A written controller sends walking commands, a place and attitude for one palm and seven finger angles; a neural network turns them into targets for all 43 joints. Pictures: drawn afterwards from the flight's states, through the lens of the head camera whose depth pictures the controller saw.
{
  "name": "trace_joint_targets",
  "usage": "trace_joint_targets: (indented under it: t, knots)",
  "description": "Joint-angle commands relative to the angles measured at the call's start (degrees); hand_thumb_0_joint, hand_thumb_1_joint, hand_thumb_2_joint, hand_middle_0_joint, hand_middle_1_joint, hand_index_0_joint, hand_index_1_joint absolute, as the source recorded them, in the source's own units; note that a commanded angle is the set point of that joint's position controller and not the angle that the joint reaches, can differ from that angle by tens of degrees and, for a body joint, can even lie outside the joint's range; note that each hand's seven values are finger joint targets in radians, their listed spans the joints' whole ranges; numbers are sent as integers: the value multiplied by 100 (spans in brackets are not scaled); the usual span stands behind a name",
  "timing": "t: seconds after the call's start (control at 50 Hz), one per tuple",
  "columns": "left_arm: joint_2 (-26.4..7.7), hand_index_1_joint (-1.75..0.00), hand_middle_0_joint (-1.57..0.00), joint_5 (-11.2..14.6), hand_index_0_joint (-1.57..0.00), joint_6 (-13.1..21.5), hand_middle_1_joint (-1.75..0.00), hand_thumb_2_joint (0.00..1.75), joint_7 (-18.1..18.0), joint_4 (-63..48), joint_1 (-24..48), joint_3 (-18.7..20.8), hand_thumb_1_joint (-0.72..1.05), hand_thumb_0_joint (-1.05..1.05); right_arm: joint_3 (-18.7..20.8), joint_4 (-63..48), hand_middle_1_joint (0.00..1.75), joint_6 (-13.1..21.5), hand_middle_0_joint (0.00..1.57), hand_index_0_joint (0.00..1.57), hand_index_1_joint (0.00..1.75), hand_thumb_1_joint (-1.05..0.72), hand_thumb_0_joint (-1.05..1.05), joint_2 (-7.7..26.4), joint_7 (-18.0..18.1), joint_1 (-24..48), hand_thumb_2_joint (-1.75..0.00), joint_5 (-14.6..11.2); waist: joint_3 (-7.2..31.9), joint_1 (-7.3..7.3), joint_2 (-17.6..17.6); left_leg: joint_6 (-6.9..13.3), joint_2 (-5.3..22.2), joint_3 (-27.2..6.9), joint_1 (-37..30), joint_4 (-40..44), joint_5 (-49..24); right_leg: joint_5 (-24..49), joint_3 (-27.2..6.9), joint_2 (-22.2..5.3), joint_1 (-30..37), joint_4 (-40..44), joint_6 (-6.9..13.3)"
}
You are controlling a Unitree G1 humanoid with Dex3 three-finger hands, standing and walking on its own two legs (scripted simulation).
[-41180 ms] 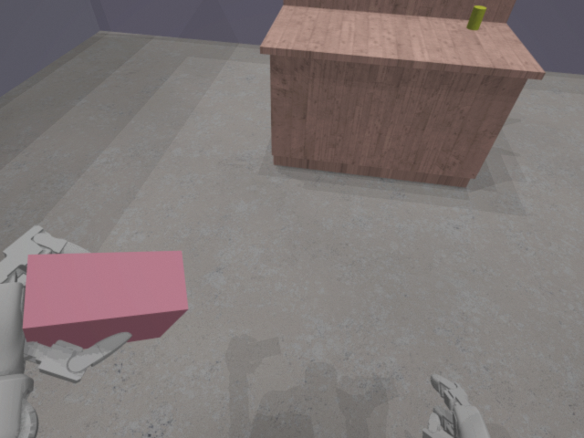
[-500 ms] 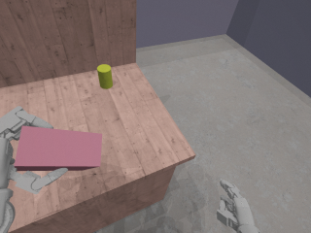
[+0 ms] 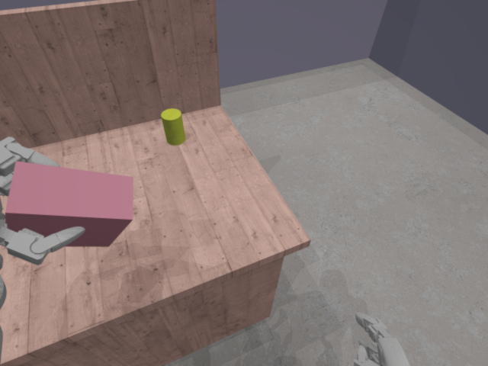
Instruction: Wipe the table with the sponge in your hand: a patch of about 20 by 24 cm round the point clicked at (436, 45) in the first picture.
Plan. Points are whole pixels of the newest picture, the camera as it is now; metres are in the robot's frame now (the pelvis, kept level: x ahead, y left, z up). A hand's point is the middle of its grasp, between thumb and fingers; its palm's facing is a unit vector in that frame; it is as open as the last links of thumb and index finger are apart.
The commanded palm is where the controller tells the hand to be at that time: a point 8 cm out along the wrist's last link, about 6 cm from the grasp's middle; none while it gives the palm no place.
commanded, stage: turn the palm down, sponge in hand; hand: left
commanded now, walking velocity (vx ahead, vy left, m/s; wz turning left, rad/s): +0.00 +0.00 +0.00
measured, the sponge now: (88, 212) +0.28 +0.25 +0.14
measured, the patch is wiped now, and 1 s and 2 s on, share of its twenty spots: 0.00 0.00 0.00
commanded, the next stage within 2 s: none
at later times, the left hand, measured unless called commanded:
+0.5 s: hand (86, 253) +0.23 +0.24 +0.11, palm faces +0.19 -0.57 -0.80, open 10.4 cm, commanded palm +0.18 +0.26 +0.17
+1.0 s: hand (96, 247) +0.24 +0.24 +0.11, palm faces +0.17 -0.36 -0.92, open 10.4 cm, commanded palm +0.21 +0.27 +0.16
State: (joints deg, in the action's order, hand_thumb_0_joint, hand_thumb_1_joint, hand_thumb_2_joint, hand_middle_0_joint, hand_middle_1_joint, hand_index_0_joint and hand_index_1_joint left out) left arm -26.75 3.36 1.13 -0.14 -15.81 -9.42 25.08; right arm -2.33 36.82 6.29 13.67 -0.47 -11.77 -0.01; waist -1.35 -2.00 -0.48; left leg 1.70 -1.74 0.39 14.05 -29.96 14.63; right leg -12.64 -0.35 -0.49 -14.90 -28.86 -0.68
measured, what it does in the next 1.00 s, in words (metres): stands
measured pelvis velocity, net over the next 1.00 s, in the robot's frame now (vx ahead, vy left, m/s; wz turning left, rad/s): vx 0.03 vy -0.02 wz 0.02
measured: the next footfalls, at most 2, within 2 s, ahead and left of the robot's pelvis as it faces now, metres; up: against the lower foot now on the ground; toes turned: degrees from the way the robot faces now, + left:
none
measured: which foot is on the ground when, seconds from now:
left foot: down 0.00-1.00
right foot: down 0.00-1.00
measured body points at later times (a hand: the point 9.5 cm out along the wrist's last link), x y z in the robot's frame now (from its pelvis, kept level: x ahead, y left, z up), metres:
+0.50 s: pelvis +0.01 -0.05 -0.01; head +0.03 -0.09 +0.44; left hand +0.21 +0.27 +0.16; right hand +0.21 -0.28 -0.11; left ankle +0.02 +0.09 -0.73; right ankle +0.03 -0.13 -0.74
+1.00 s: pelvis +0.03 -0.02 -0.01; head +0.04 -0.05 +0.44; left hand +0.23 +0.25 +0.16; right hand +0.24 -0.25 -0.10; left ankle +0.02 +0.10 -0.74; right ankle +0.03 -0.13 -0.74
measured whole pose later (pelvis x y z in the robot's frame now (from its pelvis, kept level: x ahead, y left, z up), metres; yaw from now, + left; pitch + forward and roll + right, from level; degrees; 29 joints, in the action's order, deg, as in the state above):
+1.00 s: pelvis +0.03 -0.02 -0.01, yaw +1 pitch +3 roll +0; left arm -31.2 -30.4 -6.9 -7.3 -23.9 -24.5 7.4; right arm 0.6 32.4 -1.0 14.5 4.6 -9.0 -0.7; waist 2.9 -4.2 -3.9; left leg 0.2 -0.4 -1.1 18.2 -35.2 19.8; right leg -18.6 1.3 0.9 -19.0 -34.9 1.2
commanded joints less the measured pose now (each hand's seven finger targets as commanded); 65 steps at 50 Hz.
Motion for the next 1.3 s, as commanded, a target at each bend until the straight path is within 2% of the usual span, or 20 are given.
trace_joint_targets:
  t: [0.0, 0.04, 0.08, 0.1, 0.18, 0.28, 0.34, 0.44, 0.5, 0.54, 0.64, 0.74, 0.82, 0.9, 0.92, 1.0, 1.02, 1.14, 1.22, 1.28]
  knots:
    - [-886, -160, -120, -583, -120, -116, -160, 130, 41, -1397, -677, -149, 10, 0, 300, -1220, 30, 161, 20, 20, 30, -90, 0, 867, 4, 1132, -90, -159, 409, -124, -13, -133, 204, -128, 119, 725, -167, 93, 568, 278, 27, 138, 170]
    - [-1144, -160, -120, -936, -120, 355, -160, 130, -279, -1603, -376, 46, 10, 0, 346, -1228, 30, 143, 20, 20, 30, -90, 0, 803, 65, 1054, -90, 13, 291, 15, 184, -76, 183, -209, 340, 660, 324, -353, 539, 270, -202, 70, 138]
    - [-1474, -160, -120, -997, -120, 949, -160, 130, -626, -2203, 59, 396, 10, 0, 405, -1221, 30, 187, 20, 20, 30, -90, 0, 727, 138, 1050, -90, 134, 872, -12, 13, -43, 135, -206, 249, 431, 552, -680, 432, 267, -273, -45, 103]
    - [-2084, -160, -120, -992, -120, 1147, -160, 130, -811, -2516, 401, 889, 10, 0, 410, -1195, 30, 166, 20, 20, 30, -90, 0, 768, 196, 991, -90, 129, 1086, -61, -225, -61, 140, -167, 250, 399, 770, -864, 332, 280, -268, -36, 94]
    - [-1772, -160, -120, -1159, -120, 1602, -160, 130, -1215, -1941, 218, 738, 10, 0, 462, -838, 30, 218, 20, 20, 30, -90, 0, 586, 227, 679, -90, 196, 1206, -10, -945, -73, 35, -66, 253, 6, 544, -808, 215, 192, -307, 74, 142]
    - [-1736, -160, -120, -1269, -120, 504, -160, 130, -843, -614, -54, 220, 10, 0, 469, -850, 30, -5, 20, 20, 30, -90, 0, 758, 329, 702, -90, 45, 619, 0, -910, -47, -2, 136, 635, -98, 330, -973, -78, -76, -194, 489, 85]
    - [-1642, -160, -120, -1302, -120, -121, -160, 130, -396, -440, -121, -178, 10, 0, 402, -1060, 30, -82, 20, 20, 30, -90, 0, 803, 433, 838, -90, -97, 419, -19, -241, -10, 19, 135, 623, -109, 259, -1260, -302, -181, -138, 727, 9]
    - [-1942, -160, -120, -1461, -120, 350, -160, 130, -46, -1225, -303, 106, 10, 0, 475, -1251, 30, -69, 20, 20, 30, -90, 0, 710, 528, 877, -90, -41, 900, -162, 739, 66, 32, 3, 601, -342, -249, -625, -461, -213, 98, 483, -132]
    - [-2382, -160, -120, -1611, -120, 877, -160, 130, -389, -2036, -549, 694, 10, 0, 585, -1265, 30, -59, 20, 20, 30, -90, 0, 712, 495, 737, -90, 17, 1498, -313, 85, 56, 27, 14, 240, -468, -871, 454, -311, -71, 170, 94, -54]
    - [-2139, -160, -120, -1770, -120, 1022, -160, 130, -755, -2037, -1036, 767, 10, 0, 652, -1216, 30, -47, 20, 20, 30, -90, 0, 643, 397, 470, -90, 79, 1764, -297, -182, 50, 14, 56, 173, -583, -1380, 1226, -73, -21, 205, -198, 1]
    - [-1798, -160, -120, -2164, -120, 179, -160, 130, -1266, -1442, -1608, 483, 10, 0, 745, -1204, 30, -334, 20, 20, 30, -90, 0, 761, 310, 340, -90, -42, 1361, -245, -336, -43, 84, 175, 677, -642, -1475, 1639, -81, -45, 144, -391, 76]
    - [-1827, -160, -120, -2501, -120, -725, -160, 130, -1051, -1458, -1055, -89, 10, 0, 630, -1392, 30, -469, 20, 20, 30, -90, 0, 817, 485, 676, -90, -164, 1293, -163, -167, 41, 90, 123, 501, -488, -1276, 1291, -60, -61, 105, -227, 25]
    - [-1640, -160, -120, -2900, -120, -678, -160, 130, -858, -2167, -727, -664, 10, 0, 544, -1506, 30, -382, 20, 20, 30, -90, 0, 733, 589, 914, -90, -137, 1557, -113, -190, 104, 100, 34, 45, -386, -1515, 1325, 4, -9, 105, -216, 37]
    - [-2017, -160, -120, -3392, -120, -576, -160, 130, -974, -2170, -810, -393, 10, 0, 536, -1380, 30, -374, 20, 20, 30, -90, 0, 741, 618, 991, -90, -74, 1458, -220, -307, 61, 143, -110, -104, -229, -1638, 1127, 3, 90, 40, -134, 123]
    - [-1738, -160, -120, -3498, -120, -607, -160, 130, -1031, -2136, -688, -618, 10, 0, 510, -1394, 30, -377, 20, 20, 30, -90, 0, 675, 589, 929, -90, -49, 1560, -177, -291, 55, 149, -102, -99, -199, -1708, 1129, 122, 54, 96, -150, 117]
    - [-2100, -160, -120, -3842, -120, -1167, -160, 130, -1266, -1444, -832, -125, 10, 0, 514, -1226, 30, -548, 20, 20, 30, -90, 0, 718, 484, 1121, -90, -116, 1219, -417, -612, -105, 193, -178, 42, 72, -1779, 919, 62, 146, 258, 15, 252]
    - [-1645, -160, -120, -3843, -120, -1327, -160, 130, -1243, -1484, -539, -597, 10, 0, 471, -1282, 30, -585, 20, 20, 30, -90, 0, 667, 461, 1149, -90, -123, 1335, -344, -547, -106, 211, -121, 7, 116, -1803, 958, 194, 94, 346, 14, 226]
    - [-1446, -160, -120, -4072, -120, -2120, -160, 130, -782, -1175, -62, -1436, 10, 0, 323, -1306, 30, -646, 20, 20, 30, -90, 0, 763, 498, 1612, -90, -225, 850, -288, -515, -74, 210, -271, -126, 600, -1183, 392, 180, 92, 394, 399, 238]
    - [-1247, -160, -120, -4463, -120, -2036, -160, 130, -421, -1465, 533, -2001, 10, 0, 259, -1298, 30, -565, 20, 20, 30, -90, 0, 721, 543, 1774, -90, -210, 874, -198, -467, 18, 183, -368, -338, 801, -855, 166, 147, 108, 433, 543, 253]
    - [-1689, -160, -120, -4887, -120, -1755, -160, 130, -433, -1511, 714, -1680, 10, 0, 299, -1183, 30, -541, 20, 20, 30, -90, 0, 727, 513, 1651, -90, -87, 1271, -339, -429, 36, 178, -459, -550, 862, -1137, 347, 141, 123, 666, 544, 274]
